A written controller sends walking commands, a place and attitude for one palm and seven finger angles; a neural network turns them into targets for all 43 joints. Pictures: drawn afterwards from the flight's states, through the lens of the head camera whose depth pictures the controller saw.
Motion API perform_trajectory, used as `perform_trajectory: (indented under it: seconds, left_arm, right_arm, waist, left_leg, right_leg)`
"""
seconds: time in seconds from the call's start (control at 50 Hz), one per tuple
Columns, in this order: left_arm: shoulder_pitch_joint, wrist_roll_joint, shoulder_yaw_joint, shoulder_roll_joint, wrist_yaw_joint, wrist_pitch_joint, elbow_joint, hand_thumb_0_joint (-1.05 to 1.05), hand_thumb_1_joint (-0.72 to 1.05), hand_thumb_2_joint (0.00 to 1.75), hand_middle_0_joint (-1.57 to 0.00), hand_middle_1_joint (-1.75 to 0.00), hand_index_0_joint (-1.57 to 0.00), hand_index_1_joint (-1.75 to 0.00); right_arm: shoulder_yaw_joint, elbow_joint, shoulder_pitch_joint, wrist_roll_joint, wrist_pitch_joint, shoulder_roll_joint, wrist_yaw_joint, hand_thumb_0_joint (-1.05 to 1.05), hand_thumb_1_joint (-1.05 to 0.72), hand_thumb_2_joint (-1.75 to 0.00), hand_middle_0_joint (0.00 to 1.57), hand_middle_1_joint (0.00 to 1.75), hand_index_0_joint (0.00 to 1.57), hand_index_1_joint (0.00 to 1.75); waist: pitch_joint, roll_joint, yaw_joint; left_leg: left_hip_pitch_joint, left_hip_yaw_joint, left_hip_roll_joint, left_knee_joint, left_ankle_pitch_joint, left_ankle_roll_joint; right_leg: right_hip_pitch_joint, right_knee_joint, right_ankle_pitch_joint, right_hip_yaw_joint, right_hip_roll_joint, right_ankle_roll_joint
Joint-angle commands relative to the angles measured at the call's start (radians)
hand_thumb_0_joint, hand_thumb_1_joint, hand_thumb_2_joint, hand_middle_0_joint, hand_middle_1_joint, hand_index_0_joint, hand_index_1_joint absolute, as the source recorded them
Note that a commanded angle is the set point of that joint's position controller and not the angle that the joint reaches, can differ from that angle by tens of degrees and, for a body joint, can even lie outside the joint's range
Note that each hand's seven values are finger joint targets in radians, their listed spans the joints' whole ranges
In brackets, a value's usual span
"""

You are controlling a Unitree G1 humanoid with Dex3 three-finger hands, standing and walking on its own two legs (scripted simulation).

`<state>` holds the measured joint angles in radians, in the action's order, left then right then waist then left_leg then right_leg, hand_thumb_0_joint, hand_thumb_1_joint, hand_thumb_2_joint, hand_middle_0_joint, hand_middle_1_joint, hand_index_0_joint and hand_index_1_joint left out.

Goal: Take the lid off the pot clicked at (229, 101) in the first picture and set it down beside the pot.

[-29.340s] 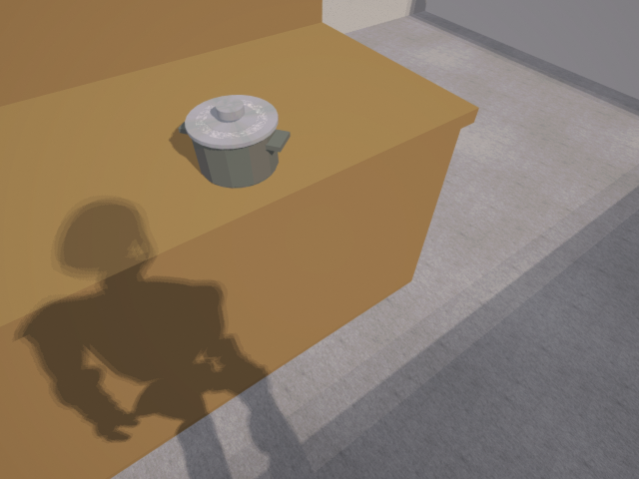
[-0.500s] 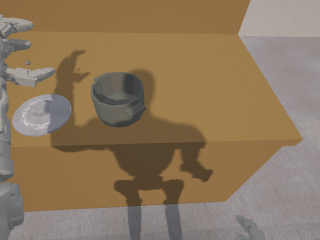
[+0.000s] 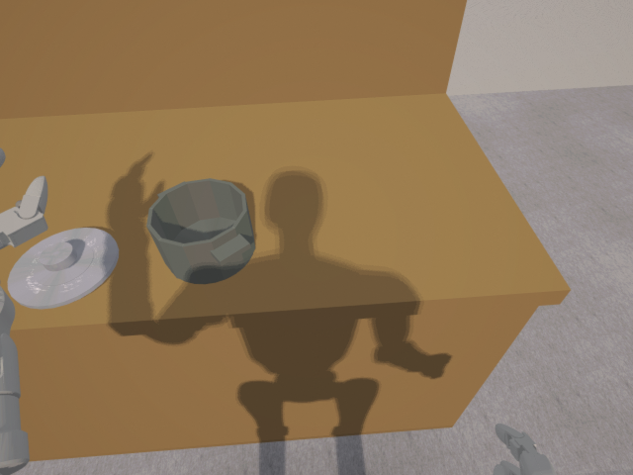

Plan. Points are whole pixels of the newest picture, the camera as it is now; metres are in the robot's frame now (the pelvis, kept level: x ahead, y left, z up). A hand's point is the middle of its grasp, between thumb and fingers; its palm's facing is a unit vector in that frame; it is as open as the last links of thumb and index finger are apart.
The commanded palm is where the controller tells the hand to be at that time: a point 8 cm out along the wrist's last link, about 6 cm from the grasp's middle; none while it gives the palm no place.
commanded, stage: draw the hand back to the body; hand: left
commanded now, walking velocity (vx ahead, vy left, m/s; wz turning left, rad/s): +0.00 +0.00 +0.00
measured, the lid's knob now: (58, 256) +0.41 +0.46 +0.01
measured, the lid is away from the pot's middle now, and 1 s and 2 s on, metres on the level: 0.24 0.24 0.24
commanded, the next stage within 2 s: step back with the hand held close in 1.10 s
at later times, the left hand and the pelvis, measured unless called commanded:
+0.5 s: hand (21, 274) +0.23 +0.29 +0.21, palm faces +0.54 -0.80 -0.25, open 7.5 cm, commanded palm +0.17 +0.32 +0.21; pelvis -0.01 +0.00 +0.00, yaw +1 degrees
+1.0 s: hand (0, 365) +0.16 +0.27 +0.19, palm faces +0.42 -0.84 -0.33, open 7.4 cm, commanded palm +0.10 +0.31 +0.20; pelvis -0.02 +0.03 +0.00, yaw +1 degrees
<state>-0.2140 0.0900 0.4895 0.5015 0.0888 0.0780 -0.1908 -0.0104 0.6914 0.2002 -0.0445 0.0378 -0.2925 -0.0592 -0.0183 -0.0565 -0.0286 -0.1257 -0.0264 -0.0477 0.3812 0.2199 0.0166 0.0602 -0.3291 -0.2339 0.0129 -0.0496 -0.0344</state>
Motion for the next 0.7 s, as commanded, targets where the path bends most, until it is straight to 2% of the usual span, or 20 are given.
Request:
perform_trajectory:
  seconds: [0.0,0.02,0.06,0.1,0.12,0.14,0.2,0.22,0.26,0.32,0.34,0.36,0.38,0.42,0.46,0.52,0.56,0.62,0.66,0.68]
  left_arm:
    - [-0.206,0.011,0.09,0.309,0.004,0.054,0.183,0.0,0.64,0.85,-0.25,-0.44,-0.25,-0.44]
    - [-0.223,0.011,0.075,0.297,0.001,0.056,0.215,0.0,0.67,0.85,-0.24,-0.43,-0.24,-0.43]
    - [-0.246,0.014,0.071,0.293,0.001,0.076,0.305,0.0,0.71,0.86,-0.23,-0.4,-0.23,-0.4]
    - [-0.212,0.014,0.072,0.278,0.006,0.077,0.32,0.0,0.76,0.87,-0.23,-0.38,-0.23,-0.38]
    - [-0.171,0.016,0.085,0.276,0.008,0.071,0.289,0.0,0.78,0.88,-0.22,-0.36,-0.22,-0.36]
    - [-0.175,0.019,0.069,0.26,0.003,0.078,0.313,0.0,0.81,0.88,-0.22,-0.35,-0.22,-0.35]
    - [-0.121,0.023,0.075,0.247,0.005,0.082,0.347,0.0,0.88,0.9,-0.2,-0.31,-0.2,-0.31]
    - [-0.102,0.024,0.06,0.225,0.002,0.081,0.36,0.0,0.9,0.9,-0.2,-0.3,-0.2,-0.3]
    - [-0.116,0.026,0.041,0.207,0.001,0.092,0.431,0.0,0.9,0.9,-0.2,-0.3,-0.2,-0.3]
    - [-0.022,0.028,0.07,0.204,0.003,0.087,0.434,0.0,0.9,0.9,-0.2,-0.3,-0.2,-0.3]
    - [-0.005,0.029,0.05,0.181,-0.001,0.089,0.444,0.0,0.9,0.9,-0.2,-0.3,-0.2,-0.3]
    - [-0.01,0.029,0.049,0.182,0.0,0.095,0.497,0.0,0.9,0.9,-0.2,-0.3,-0.2,-0.3]
    - [0.027,0.03,0.04,0.164,-0.001,0.092,0.487,0.0,0.9,0.9,-0.2,-0.3,-0.2,-0.3]
    - [0.024,0.027,0.023,0.148,-0.002,0.099,0.563,0.0,0.9,0.9,-0.2,-0.3,-0.2,-0.3]
    - [0.087,0.028,0.03,0.141,0.0,0.101,0.575,0.0,0.9,0.9,-0.2,-0.3,-0.2,-0.3]
    - [0.16,0.03,0.015,0.114,-0.007,0.092,0.581,0.0,0.9,0.9,-0.2,-0.3,-0.2,-0.3]
    - [0.184,0.029,0.008,0.107,-0.009,0.103,0.654,0.0,0.9,0.9,-0.2,-0.3,-0.2,-0.3]
    - [0.277,0.028,0.006,0.09,-0.012,0.1,0.686,0.0,0.9,0.9,-0.2,-0.3,-0.2,-0.3]
    - [0.304,0.026,0.001,0.086,-0.012,0.105,0.729,0.0,0.9,0.9,-0.2,-0.3,-0.2,-0.3]
    - [0.325,0.026,-0.017,0.063,-0.014,0.099,0.718,0.0,0.9,0.9,-0.2,-0.3,-0.2,-0.3]
  right_arm:
    - [0.031,-0.143,-0.122,0.001,0.055,-0.102,-0.016,0.0,-0.9,-0.9,0.2,0.3,0.2,0.3]
    - [0.03,-0.146,-0.13,-0.001,0.056,-0.1,-0.016,0.0,-0.9,-0.9,0.2,0.3,0.2,0.3]
    - [0.027,-0.154,-0.15,0.001,0.068,-0.09,-0.016,0.0,-0.9,-0.9,0.2,0.3,0.2,0.3]
    - [0.024,-0.153,-0.154,0.006,0.077,-0.084,-0.018,0.0,-0.9,-0.9,0.2,0.3,0.2,0.3]
    - [0.025,-0.148,-0.153,0.01,0.076,-0.083,-0.02,0.0,-0.9,-0.9,0.2,0.3,0.2,0.3]
    - [0.024,-0.149,-0.159,0.006,0.077,-0.082,-0.018,0.0,-0.9,-0.9,0.2,0.3,0.2,0.3]
    - [0.023,-0.153,-0.167,0.013,0.084,-0.074,-0.019,0.0,-0.9,-0.9,0.2,0.3,0.2,0.3]
    - [0.022,-0.155,-0.173,0.015,0.084,-0.07,-0.02,0.0,-0.9,-0.9,0.2,0.3,0.2,0.3]
    - [0.022,-0.157,-0.182,0.016,0.091,-0.067,-0.019,0.0,-0.9,-0.9,0.2,0.3,0.2,0.3]
    - [0.024,-0.155,-0.18,0.022,0.095,-0.064,-0.02,0.0,-0.9,-0.9,0.2,0.3,0.2,0.3]
    - [0.023,-0.154,-0.185,0.021,0.096,-0.063,-0.019,0.0,-0.9,-0.9,0.2,0.3,0.2,0.3]
    - [0.024,-0.159,-0.187,0.023,0.099,-0.06,-0.019,0.0,-0.9,-0.9,0.2,0.3,0.2,0.3]
    - [0.022,-0.159,-0.188,0.027,0.101,-0.058,-0.021,0.0,-0.9,-0.9,0.2,0.3,0.2,0.3]
    - [0.021,-0.164,-0.193,0.028,0.109,-0.055,-0.019,0.0,-0.9,-0.9,0.2,0.3,0.2,0.3]
    - [0.023,-0.163,-0.19,0.032,0.113,-0.055,-0.02,0.0,-0.9,-0.9,0.2,0.3,0.2,0.3]
    - [0.021,-0.164,-0.193,0.035,0.11,-0.051,-0.021,0.0,-0.9,-0.9,0.2,0.3,0.2,0.3]
    - [0.022,-0.173,-0.198,0.036,0.115,-0.048,-0.018,0.0,-0.9,-0.9,0.2,0.3,0.2,0.3]
    - [0.021,-0.174,-0.194,0.043,0.118,-0.045,-0.015,0.0,-0.9,-0.9,0.2,0.3,0.2,0.3]
    - [0.023,-0.177,-0.194,0.045,0.122,-0.044,-0.014,0.0,-0.9,-0.9,0.2,0.3,0.2,0.3]
    - [0.019,-0.175,-0.193,0.045,0.12,-0.041,-0.012,0.0,-0.9,-0.9,0.2,0.3,0.2,0.3]
  waist:
    - [0.178,0.067,-0.015]
    - [0.179,0.049,-0.012]
    - [0.191,-0.029,-0.012]
    - [0.196,-0.015,-0.019]
    - [0.168,0.036,-0.021]
    - [0.152,0.0,-0.015]
    - [0.158,0.012,-0.026]
    - [0.154,0.011,-0.026]
    - [0.162,-0.017,-0.019]
    - [0.151,0.027,-0.033]
    - [0.138,-0.005,-0.026]
    - [0.159,-0.017,-0.029]
    - [0.141,-0.011,-0.031]
    - [0.15,-0.031,-0.03]
    - [0.144,-0.009,-0.032]
    - [0.097,0.013,-0.034]
    - [0.116,-0.023,-0.034]
    - [0.106,0.004,-0.042]
    - [0.108,-0.009,-0.038]
    - [0.081,-0.01,-0.035]
  left_leg:
    - [0.097,-0.051,0.041,0.006,-0.284,-0.071]
    - [0.108,-0.052,0.042,0.004,-0.266,-0.072]
    - [0.14,-0.05,0.046,0.003,-0.258,-0.07]
    - [0.143,-0.044,0.047,-0.006,-0.262,-0.069]
    - [0.133,-0.046,0.044,-0.007,-0.254,-0.071]
    - [0.138,-0.047,0.046,-0.005,-0.24,-0.069]
    - [0.139,-0.039,0.046,-0.019,-0.224,-0.07]
    - [0.143,-0.043,0.046,-0.021,-0.229,-0.071]
    - [0.163,-0.04,0.045,-0.023,-0.221,-0.068]
    - [0.151,-0.035,0.045,-0.03,-0.236,-0.069]
    - [0.159,-0.038,0.045,-0.028,-0.23,-0.07]
    - [0.168,-0.036,0.045,-0.033,-0.224,-0.067]
    - [0.163,-0.034,0.044,-0.034,-0.228,-0.067]
    - [0.179,-0.03,0.044,-0.036,-0.239,-0.065]
    - [0.176,-0.027,0.042,-0.039,-0.232,-0.065]
    - [0.158,-0.023,0.038,-0.049,-0.21,-0.062]
    - [0.169,-0.018,0.037,-0.051,-0.198,-0.059]
    - [0.157,-0.014,0.034,-0.051,-0.218,-0.057]
    - [0.16,-0.013,0.033,-0.047,-0.215,-0.057]
    - [0.15,-0.011,0.031,-0.053,-0.202,-0.054]
  right_leg:
    - [-0.017,0.029,0.433,0.002,0.035,0.03]
    - [-0.007,0.038,0.407,0.005,0.036,0.031]
    - [-0.003,0.053,0.376,0.009,0.036,0.025]
    - [-0.012,0.052,0.367,0.004,0.032,0.024]
    - [-0.003,0.057,0.367,0.005,0.031,0.028]
    - [0.012,0.071,0.342,0.005,0.031,0.025]
    - [-0.005,0.074,0.318,0.007,0.033,0.026]
    - [-0.002,0.075,0.323,0.008,0.033,0.027]
    - [0.005,0.086,0.301,0.007,0.032,0.024]
    - [-0.013,0.08,0.32,0.004,0.03,0.024]
    - [0.001,0.086,0.31,0.004,0.031,0.022]
    - [-0.008,0.087,0.296,0.003,0.032,0.021]
    - [-0.003,0.086,0.295,-0.001,0.03,0.02]
    - [-0.003,0.086,0.297,-0.001,0.029,0.018]
    - [-0.002,0.086,0.281,-0.007,0.026,0.017]
    - [0.014,0.092,0.245,-0.011,0.024,0.018]
    - [0.01,0.095,0.222,-0.011,0.026,0.014]
    - [0.002,0.086,0.242,-0.015,0.024,0.013]
    - [0.007,0.087,0.238,-0.016,0.026,0.012]
    - [0.017,0.089,0.221,-0.019,0.024,0.011]
